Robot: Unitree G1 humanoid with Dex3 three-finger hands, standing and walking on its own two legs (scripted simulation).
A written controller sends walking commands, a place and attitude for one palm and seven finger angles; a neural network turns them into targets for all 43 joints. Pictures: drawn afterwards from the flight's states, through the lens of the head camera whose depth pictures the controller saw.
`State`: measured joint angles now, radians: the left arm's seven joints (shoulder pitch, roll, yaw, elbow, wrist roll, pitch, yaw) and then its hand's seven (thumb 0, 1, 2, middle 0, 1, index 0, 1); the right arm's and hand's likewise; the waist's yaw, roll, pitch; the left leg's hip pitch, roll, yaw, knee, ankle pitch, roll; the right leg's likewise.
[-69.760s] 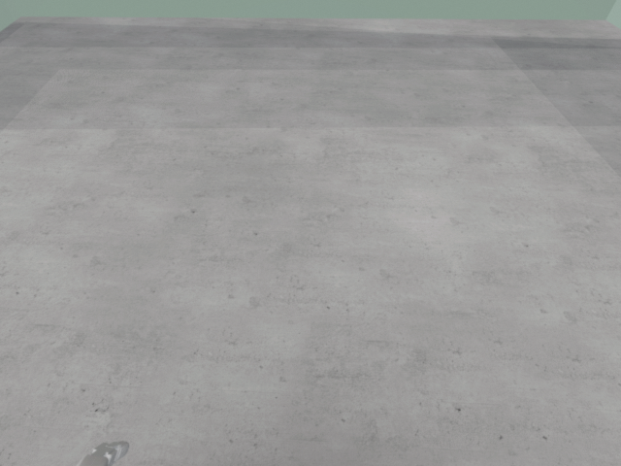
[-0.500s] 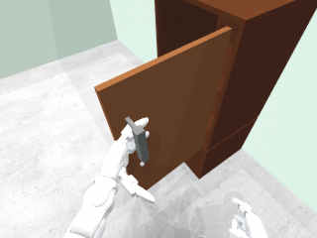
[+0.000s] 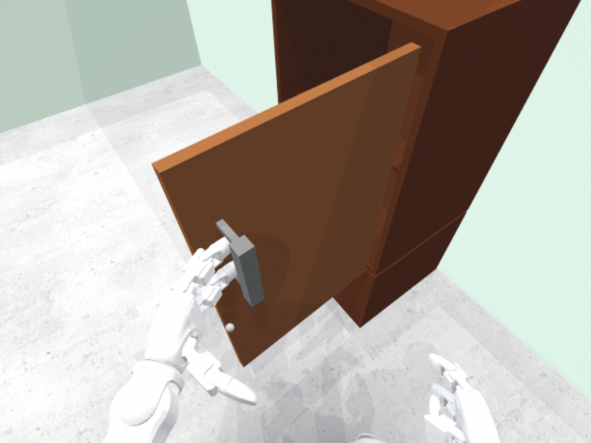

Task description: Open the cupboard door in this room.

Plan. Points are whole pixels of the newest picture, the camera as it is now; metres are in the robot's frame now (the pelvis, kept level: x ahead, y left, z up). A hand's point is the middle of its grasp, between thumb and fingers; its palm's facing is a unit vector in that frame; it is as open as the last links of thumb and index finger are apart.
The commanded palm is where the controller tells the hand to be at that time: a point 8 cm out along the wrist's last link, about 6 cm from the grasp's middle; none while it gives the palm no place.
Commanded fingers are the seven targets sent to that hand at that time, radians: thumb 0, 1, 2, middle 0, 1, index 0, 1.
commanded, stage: slide the hand sideways off the handle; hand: left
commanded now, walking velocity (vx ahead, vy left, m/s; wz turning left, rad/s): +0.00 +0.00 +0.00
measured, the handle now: (239, 263) +0.33 +0.10 +0.07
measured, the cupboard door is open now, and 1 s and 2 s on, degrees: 93 92 92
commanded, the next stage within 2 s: draw the hand back to the body in 0.50 s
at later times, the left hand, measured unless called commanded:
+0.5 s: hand (160, 359) +0.20 +0.17 +0.07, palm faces -0.05 -1.00 -0.05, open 16.2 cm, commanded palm +0.18 +0.22 +0.07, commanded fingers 0.00 -0.50 0.30 -0.15 -0.30 -0.15 -0.30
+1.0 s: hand (129, 360) +0.19 +0.19 +0.10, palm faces -0.07 -0.99 -0.09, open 16.3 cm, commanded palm +0.16 +0.25 +0.12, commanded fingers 0.00 -0.47 0.31 -0.15 -0.30 -0.15 -0.30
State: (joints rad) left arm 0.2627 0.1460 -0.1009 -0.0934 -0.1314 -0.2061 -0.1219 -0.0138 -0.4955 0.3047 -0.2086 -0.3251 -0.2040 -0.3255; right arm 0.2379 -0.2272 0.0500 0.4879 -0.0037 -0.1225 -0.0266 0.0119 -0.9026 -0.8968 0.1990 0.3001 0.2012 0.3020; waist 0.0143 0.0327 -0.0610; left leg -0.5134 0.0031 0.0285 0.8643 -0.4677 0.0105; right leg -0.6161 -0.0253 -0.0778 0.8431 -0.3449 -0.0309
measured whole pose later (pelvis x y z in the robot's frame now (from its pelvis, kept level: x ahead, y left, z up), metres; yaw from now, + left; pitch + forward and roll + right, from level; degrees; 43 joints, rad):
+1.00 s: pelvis +0.00 +0.02 +0.00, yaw +1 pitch +4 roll -2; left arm 0.53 0.26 0.10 -0.38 -0.24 -0.09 -0.25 -0.01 -0.49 0.30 -0.15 -0.30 -0.15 -0.30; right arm 0.28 -0.23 0.07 0.46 0.03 -0.21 -0.05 0.01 -0.90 -0.90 0.20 0.30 0.20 0.30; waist 0.03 0.06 -0.09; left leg -0.47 0.00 0.01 0.91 -0.51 0.04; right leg -0.54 -0.03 -0.09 0.84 -0.36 0.00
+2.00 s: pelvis +0.04 +0.01 +0.05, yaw -1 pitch -4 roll -1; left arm 0.44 0.33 0.33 -0.38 -0.05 -0.08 0.10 0.01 0.84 0.88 -0.20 -0.30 -0.21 -0.30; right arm 0.19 -0.23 0.02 0.64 -0.01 -0.12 -0.06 0.01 -0.90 -0.90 0.20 0.30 0.20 0.30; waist 0.08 0.07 0.04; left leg -0.01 0.01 0.04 0.40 -0.31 0.02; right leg -0.11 0.01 -0.06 0.39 -0.19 -0.01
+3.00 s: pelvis -0.07 +0.03 +0.02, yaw -2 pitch -1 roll +0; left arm 0.51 0.37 0.41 -0.50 0.01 -0.22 0.16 0.01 0.89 0.90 -0.21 -0.30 -0.21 -0.30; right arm 0.22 -0.23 0.00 0.55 -0.01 -0.07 -0.08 0.01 -0.90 -0.90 0.20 0.30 0.20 0.30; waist 0.01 -0.02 0.05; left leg -0.38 -0.03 0.07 0.69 -0.34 0.06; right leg -0.44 -0.04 -0.02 0.56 -0.11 0.01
